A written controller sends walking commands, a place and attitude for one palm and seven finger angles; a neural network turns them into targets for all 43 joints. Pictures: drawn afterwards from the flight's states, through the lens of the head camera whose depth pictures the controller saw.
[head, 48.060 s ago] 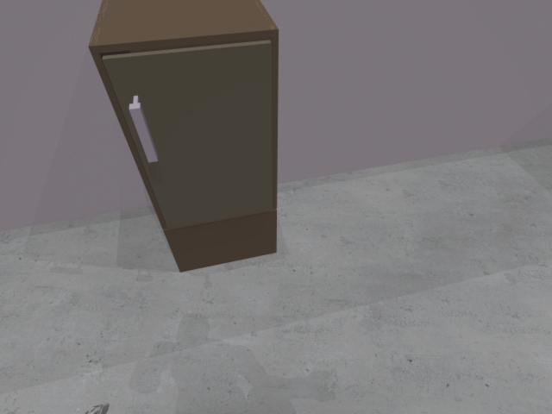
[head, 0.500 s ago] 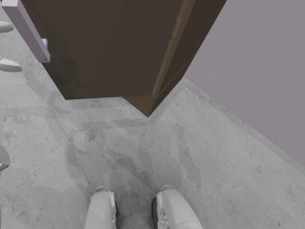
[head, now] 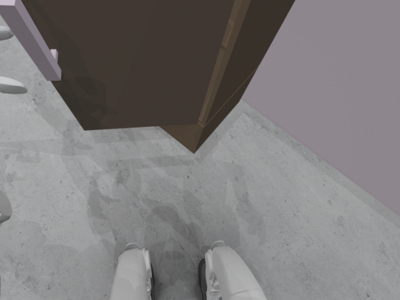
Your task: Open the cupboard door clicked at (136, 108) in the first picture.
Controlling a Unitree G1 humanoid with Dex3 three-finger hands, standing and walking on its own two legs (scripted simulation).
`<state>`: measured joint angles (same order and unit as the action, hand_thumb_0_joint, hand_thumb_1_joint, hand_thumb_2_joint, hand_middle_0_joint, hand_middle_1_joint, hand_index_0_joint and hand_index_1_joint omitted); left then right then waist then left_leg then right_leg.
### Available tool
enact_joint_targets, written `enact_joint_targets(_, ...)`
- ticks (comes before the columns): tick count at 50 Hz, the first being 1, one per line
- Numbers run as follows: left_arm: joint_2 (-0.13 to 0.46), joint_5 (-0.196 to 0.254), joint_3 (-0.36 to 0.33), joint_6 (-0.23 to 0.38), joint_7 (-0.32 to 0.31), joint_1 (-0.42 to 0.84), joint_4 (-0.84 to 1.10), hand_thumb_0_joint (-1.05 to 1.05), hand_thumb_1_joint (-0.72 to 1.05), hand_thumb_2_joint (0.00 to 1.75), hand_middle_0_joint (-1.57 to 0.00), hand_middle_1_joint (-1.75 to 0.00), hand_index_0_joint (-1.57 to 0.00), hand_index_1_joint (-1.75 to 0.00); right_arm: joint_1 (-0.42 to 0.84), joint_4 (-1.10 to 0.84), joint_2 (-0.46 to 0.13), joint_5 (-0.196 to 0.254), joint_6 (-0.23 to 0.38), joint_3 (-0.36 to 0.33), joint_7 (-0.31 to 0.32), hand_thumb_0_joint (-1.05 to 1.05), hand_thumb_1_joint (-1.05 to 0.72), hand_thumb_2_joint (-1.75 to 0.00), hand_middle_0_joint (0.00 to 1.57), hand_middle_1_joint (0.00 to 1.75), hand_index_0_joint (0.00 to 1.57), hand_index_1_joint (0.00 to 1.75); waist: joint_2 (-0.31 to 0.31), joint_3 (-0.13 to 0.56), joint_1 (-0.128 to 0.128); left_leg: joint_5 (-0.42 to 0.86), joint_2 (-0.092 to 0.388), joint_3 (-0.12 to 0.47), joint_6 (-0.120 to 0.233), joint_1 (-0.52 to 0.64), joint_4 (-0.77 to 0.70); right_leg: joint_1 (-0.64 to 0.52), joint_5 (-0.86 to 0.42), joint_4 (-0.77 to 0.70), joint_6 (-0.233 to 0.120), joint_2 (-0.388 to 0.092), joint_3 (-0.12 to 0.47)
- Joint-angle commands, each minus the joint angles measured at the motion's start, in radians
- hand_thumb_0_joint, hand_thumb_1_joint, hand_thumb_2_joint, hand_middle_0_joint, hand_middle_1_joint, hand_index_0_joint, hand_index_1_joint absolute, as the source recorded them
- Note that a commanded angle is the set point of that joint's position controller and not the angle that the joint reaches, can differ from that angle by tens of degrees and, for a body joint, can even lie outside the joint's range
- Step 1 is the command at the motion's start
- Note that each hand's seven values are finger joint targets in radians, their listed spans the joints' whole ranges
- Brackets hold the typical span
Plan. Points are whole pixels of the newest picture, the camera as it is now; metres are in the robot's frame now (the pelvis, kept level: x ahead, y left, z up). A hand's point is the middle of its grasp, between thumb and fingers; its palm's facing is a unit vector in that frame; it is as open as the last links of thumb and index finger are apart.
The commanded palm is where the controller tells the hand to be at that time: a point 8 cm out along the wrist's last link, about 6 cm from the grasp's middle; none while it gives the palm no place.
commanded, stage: slide the fingers in behind the handle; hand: left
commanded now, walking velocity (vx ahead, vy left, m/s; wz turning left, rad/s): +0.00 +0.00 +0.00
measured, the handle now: (35, 34) +0.57 +0.24 +0.08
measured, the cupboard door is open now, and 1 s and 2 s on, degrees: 46 43 43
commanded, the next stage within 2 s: close the thumb around the handle in 1.48 s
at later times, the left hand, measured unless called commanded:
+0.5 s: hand (5, 54) +0.52 +0.27 +0.09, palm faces +0.10 -1.00 -0.01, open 14.3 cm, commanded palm +0.51 +0.28 +0.08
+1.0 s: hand (45, 47) +0.54 +0.22 +0.08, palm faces +0.07 -1.00 -0.03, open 14.1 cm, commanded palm +0.51 +0.25 +0.08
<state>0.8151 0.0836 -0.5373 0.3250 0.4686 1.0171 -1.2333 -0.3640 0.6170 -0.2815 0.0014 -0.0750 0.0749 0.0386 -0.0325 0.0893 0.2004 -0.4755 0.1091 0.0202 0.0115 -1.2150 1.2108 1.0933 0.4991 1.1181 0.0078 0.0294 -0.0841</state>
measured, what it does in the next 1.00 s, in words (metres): stands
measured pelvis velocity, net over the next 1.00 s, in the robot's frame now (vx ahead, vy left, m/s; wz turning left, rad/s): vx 0.01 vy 0.00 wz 0.02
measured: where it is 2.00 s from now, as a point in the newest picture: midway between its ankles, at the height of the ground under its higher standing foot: (178, 297)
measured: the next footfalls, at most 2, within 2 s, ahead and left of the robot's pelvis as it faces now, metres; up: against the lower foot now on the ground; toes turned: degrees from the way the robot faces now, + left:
none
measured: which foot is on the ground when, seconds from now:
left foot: down 0.00-1.00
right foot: down 0.00-1.00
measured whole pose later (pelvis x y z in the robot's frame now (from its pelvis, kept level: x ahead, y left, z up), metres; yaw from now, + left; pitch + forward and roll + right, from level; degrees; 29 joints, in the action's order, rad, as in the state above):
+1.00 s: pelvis +0.01 +0.00 +0.00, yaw +1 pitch +26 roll -5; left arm 0.61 0.05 -0.44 0.38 0.25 1.01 -1.21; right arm -0.36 0.63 -0.26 -0.03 -0.04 0.05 0.00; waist -0.04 0.11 0.21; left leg -0.47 0.10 0.02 0.00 -1.17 1.18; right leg 1.06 0.51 1.11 0.00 0.02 -0.08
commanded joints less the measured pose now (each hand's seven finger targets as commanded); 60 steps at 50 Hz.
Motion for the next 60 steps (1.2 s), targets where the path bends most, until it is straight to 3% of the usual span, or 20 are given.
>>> enact_joint_targets(1,0.273,0.027,-0.003,0.043,-0.002,0.402,0.198,0.00,-0.50,0.30,-0.30,-1.20,-0.30,-1.20,-0.213,-0.020,-0.211,-0.001,0.011,-0.074,0.014,0.00,-0.90,-0.90,0.20,0.30,0.20,0.30,-0.192,0.531,0.017,0.395,-0.041,0.058,0.028,0.557,-0.108,-0.119,-0.295,-0.143,-0.019,0.042,0.027)
enact_joint_targets(3,0.265,0.024,0.003,0.051,-0.015,0.439,0.236,0.00,-0.50,0.30,-0.30,-1.20,-0.30,-1.20,-0.216,-0.013,-0.210,-0.006,0.015,-0.076,0.013,0.00,-0.90,-0.90,0.20,0.30,0.20,0.30,-0.251,0.564,0.015,0.412,-0.039,0.068,0.023,0.610,-0.108,-0.080,-0.284,-0.137,-0.024,0.040,0.023)
enact_joint_targets(7,0.268,0.025,-0.021,0.065,-0.040,0.410,0.242,0.00,-0.50,0.30,-0.30,-1.20,-0.30,-1.20,-0.220,-0.013,-0.205,-0.010,0.020,-0.077,0.007,0.00,-0.90,-0.90,0.20,0.30,0.20,0.30,-0.232,0.572,0.003,0.425,-0.043,0.063,0.024,0.600,-0.107,-0.109,-0.298,-0.136,-0.026,0.043,0.026)
enact_joint_targets(11,0.193,0.012,0.049,0.064,-0.053,0.436,0.232,0.00,-0.50,0.30,-0.30,-1.20,-0.30,-1.20,-0.210,-0.007,-0.201,-0.008,0.023,-0.078,0.004,0.00,-0.90,-0.90,0.20,0.30,0.20,0.30,-0.245,0.517,0.024,0.357,-0.040,0.067,0.019,0.606,-0.124,-0.063,-0.241,-0.152,-0.026,0.042,0.021)
enact_joint_targets(13,0.199,0.007,0.043,0.068,-0.065,0.438,0.218,0.00,-0.50,0.30,-0.30,-1.20,-0.30,-1.20,-0.215,-0.004,-0.206,-0.010,0.024,-0.079,0.006,0.00,-0.90,-0.90,0.20,0.30,0.20,0.30,-0.240,0.523,0.026,0.361,-0.040,0.078,0.017,0.623,-0.133,-0.051,-0.234,-0.148,-0.028,0.040,0.016)
enact_joint_targets(19,0.096,0.013,0.104,0.085,-0.080,0.473,0.265,0.00,-0.50,0.30,-0.30,-1.20,-0.30,-1.20,-0.222,0.016,-0.200,-0.020,0.033,-0.088,0.000,0.00,-0.90,-0.90,0.20,0.30,0.20,0.30,-0.282,0.547,0.032,0.390,-0.038,0.102,0.005,0.713,-0.145,-0.003,-0.231,-0.149,-0.035,0.038,0.005)
enact_joint_targets(22,0.017,0.020,0.153,0.093,-0.096,0.501,0.280,0.00,-0.50,0.30,-0.30,-1.20,-0.30,-1.20,-0.223,0.024,-0.196,-0.025,0.038,-0.091,-0.004,0.00,-0.90,-0.90,0.20,0.30,0.20,0.30,-0.266,0.533,0.050,0.371,-0.039,0.113,0.005,0.734,-0.155,0.021,-0.216,-0.154,-0.036,0.038,0.000)
enact_joint_targets(28,-0.077,0.006,0.221,0.103,-0.131,0.543,0.283,0.00,-0.50,0.30,-0.30,-1.20,-0.30,-1.20,-0.225,0.047,-0.188,-0.031,0.044,-0.096,-0.011,0.00,-0.90,-0.90,0.20,0.30,0.20,0.30,-0.282,0.524,0.062,0.359,-0.044,0.118,0.000,0.754,-0.161,0.041,-0.212,-0.159,-0.038,0.033,-0.002)
enact_joint_targets(29,-0.052,0.002,0.199,0.102,-0.138,0.534,0.259,0.00,-0.50,0.30,-0.30,-1.20,-0.30,-1.20,-0.227,0.050,-0.192,-0.032,0.045,-0.097,-0.010,0.00,-0.90,-0.90,0.20,0.30,0.20,0.30,-0.243,0.515,0.062,0.337,-0.044,0.121,0.002,0.733,-0.161,0.031,-0.204,-0.161,-0.038,0.033,-0.002)
enact_joint_targets(30,-0.051,-0.003,0.203,0.105,-0.143,0.541,0.265,0.00,-0.50,0.30,-0.30,-1.20,-0.30,-1.20,-0.229,0.052,-0.193,-0.034,0.045,-0.097,-0.010,0.00,-0.90,-0.90,0.20,0.30,0.20,0.30,-0.254,0.520,0.063,0.344,-0.045,0.120,0.002,0.734,-0.163,0.028,-0.206,-0.159,-0.039,0.033,-0.001)
enact_joint_targets(32,-0.122,-0.002,0.254,0.109,-0.148,0.556,0.270,0.00,-0.50,0.30,-0.30,-1.20,-0.30,-1.20,-0.225,0.052,-0.183,-0.035,0.050,-0.097,-0.014,0.00,-0.90,-0.90,0.20,0.30,0.20,0.30,-0.268,0.511,0.073,0.343,-0.048,0.119,0.003,0.746,-0.162,0.042,-0.206,-0.159,-0.041,0.032,-0.002)
enact_joint_targets(36,-0.166,-0.005,0.285,0.114,-0.158,0.545,0.279,0.00,-0.50,0.30,-0.30,-1.20,-0.30,-1.20,-0.225,0.058,-0.181,-0.039,0.049,-0.104,-0.022,0.00,-0.90,-0.90,0.20,0.30,0.20,0.30,-0.277,0.542,0.072,0.382,-0.050,0.117,0.000,0.772,-0.152,0.039,-0.226,-0.160,-0.042,0.033,-0.002)
enact_joint_targets(38,-0.146,0.002,0.261,0.121,-0.160,0.550,0.286,0.00,-0.50,0.30,-0.30,-1.20,-0.30,-1.20,-0.228,0.060,-0.182,-0.038,0.047,-0.107,-0.022,0.00,-0.90,-0.90,0.20,0.30,0.20,0.30,-0.258,0.558,0.067,0.399,-0.049,0.118,0.001,0.774,-0.150,0.019,-0.239,-0.158,-0.042,0.033,-0.003)
enact_joint_targets(41,-0.051,0.019,0.157,0.083,-0.178,0.494,0.177,0.00,-0.50,0.30,-0.30,-1.20,-0.30,-1.20,-0.216,0.041,-0.183,-0.028,0.043,-0.092,-0.018,0.00,-0.90,-0.90,0.20,0.30,0.20,0.30,-0.170,0.479,0.052,0.330,-0.058,0.084,0.018,0.618,-0.147,-0.051,-0.227,-0.166,-0.035,0.033,0.009)
enact_joint_targets(42,0.017,0.013,0.104,0.087,-0.194,0.500,0.183,0.00,-0.50,0.30,-0.30,-1.20,-0.30,-1.20,-0.223,0.036,-0.185,-0.032,0.045,-0.086,-0.017,0.00,-0.90,-0.90,0.20,0.30,0.20,0.30,-0.176,0.485,0.037,0.344,-0.059,0.076,0.021,0.595,-0.141,-0.076,-0.239,-0.159,-0.035,0.032,0.015)
enact_joint_targets(44,0.070,-0.025,0.083,0.103,-0.218,0.488,0.222,0.00,-0.50,0.30,-0.30,-1.20,-0.30,-1.20,-0.219,0.015,-0.179,-0.036,0.043,-0.083,-0.024,0.00,-0.90,-0.90,0.20,0.30,0.20,0.30,-0.210,0.541,0.013,0.377,-0.061,0.064,0.021,0.587,-0.129,-0.114,-0.268,-0.142,-0.033,0.031,0.023)
enact_joint_targets(46,0.050,-0.043,0.094,0.125,-0.229,0.450,0.261,0.00,-0.50,0.30,-0.30,-1.20,-0.30,-1.20,-0.216,0.001,-0.170,-0.037,0.039,-0.088,-0.033,0.00,-0.90,-0.90,0.20,0.30,0.20,0.30,-0.226,0.583,0.004,0.428,-0.060,0.057,0.018,0.617,-0.122,-0.140,-0.317,-0.137,-0.032,0.033,0.026)
enact_joint_targets(48,0.029,-0.029,0.095,0.128,-0.216,0.394,0.243,0.00,-0.50,0.30,-0.30,-1.20,-0.30,-1.20,-0.213,-0.007,-0.168,-0.032,0.032,-0.090,-0.037,0.00,-0.90,-0.90,0.20,0.30,0.20,0.30,-0.180,0.581,0.008,0.453,-0.060,0.048,0.021,0.599,-0.119,-0.175,-0.364,-0.134,-0.027,0.038,0.029)
enact_joint_targets(51,0.067,0.003,0.056,0.108,-0.181,0.352,0.242,0.00,-0.50,0.30,-0.30,-1.20,-0.30,-1.20,-0.207,-0.026,-0.172,-0.020,0.023,-0.092,-0.032,0.00,-0.90,-0.90,0.20,0.30,0.20,0.30,-0.124,0.569,-0.004,0.411,-0.066,0.022,0.029,0.510,-0.125,-0.274,-0.404,-0.145,-0.020,0.039,0.047)
enact_joint_targets(60,0.068,0.001,0.055,0.118,-0.190,0.387,0.240,0.00,-0.50,0.30,-0.30,-1.20,-0.30,-1.20,-0.215,-0.002,-0.171,-0.019,0.025,-0.094,-0.023,0.00,-0.90,-0.90,0.20,0.30,0.20,0.30,-0.140,0.523,0.012,0.384,-0.059,0.028,0.026,0.521,-0.123,-0.206,-0.356,-0.148,-0.018,0.036,0.046)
